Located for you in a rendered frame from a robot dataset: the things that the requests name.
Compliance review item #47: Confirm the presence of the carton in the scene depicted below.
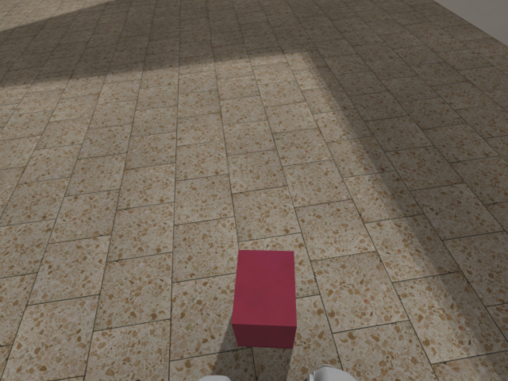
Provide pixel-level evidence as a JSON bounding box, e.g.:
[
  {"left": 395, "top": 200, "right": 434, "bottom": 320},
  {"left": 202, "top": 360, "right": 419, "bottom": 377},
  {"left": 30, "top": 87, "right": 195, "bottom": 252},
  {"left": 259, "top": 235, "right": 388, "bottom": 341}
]
[{"left": 232, "top": 250, "right": 297, "bottom": 348}]

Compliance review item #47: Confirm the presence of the right robot shin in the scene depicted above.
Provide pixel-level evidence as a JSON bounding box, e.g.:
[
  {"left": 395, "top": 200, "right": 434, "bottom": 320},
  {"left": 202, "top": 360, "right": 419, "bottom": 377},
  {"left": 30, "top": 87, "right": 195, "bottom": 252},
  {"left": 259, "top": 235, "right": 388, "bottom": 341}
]
[{"left": 318, "top": 364, "right": 335, "bottom": 370}]

